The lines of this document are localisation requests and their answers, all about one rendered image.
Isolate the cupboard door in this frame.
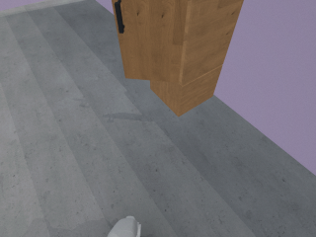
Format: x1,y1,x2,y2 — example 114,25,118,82
112,0,188,83

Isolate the handle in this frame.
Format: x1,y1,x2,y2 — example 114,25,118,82
115,0,125,34

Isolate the left robot thigh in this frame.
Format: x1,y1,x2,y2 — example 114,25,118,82
107,218,141,237

